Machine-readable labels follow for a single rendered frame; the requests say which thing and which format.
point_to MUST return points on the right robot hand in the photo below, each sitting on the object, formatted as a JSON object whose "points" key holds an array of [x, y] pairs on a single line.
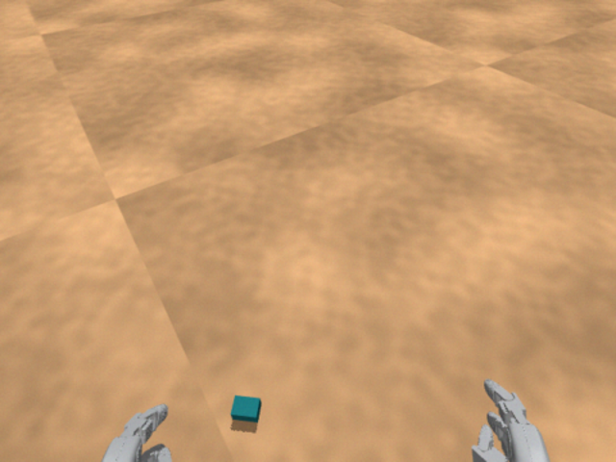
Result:
{"points": [[520, 440]]}

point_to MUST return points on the left robot hand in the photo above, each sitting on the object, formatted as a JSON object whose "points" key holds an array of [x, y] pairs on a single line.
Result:
{"points": [[128, 447]]}

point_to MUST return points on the small box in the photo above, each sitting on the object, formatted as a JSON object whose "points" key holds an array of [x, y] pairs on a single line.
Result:
{"points": [[246, 409]]}

